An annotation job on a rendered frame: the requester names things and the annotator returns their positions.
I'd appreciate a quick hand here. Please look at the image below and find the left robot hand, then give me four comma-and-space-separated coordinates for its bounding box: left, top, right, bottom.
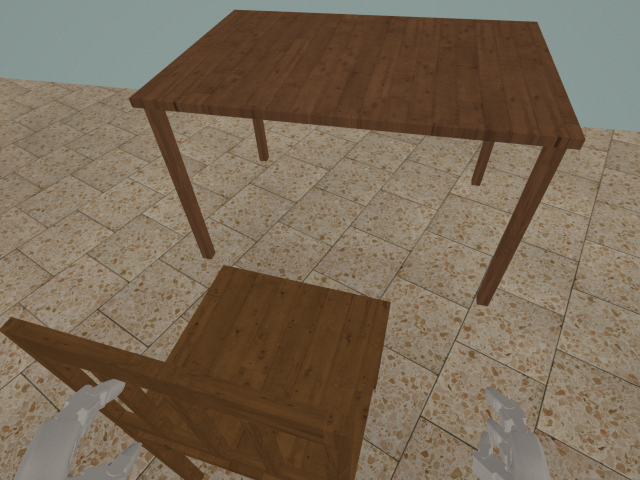
13, 379, 142, 480

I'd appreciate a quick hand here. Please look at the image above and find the table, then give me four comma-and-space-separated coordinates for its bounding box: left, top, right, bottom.
129, 10, 586, 306

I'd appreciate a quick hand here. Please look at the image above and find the chair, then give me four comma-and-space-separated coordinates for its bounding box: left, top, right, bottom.
0, 265, 391, 480

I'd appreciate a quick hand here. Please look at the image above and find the right robot hand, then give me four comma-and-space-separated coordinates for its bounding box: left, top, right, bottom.
472, 386, 551, 480

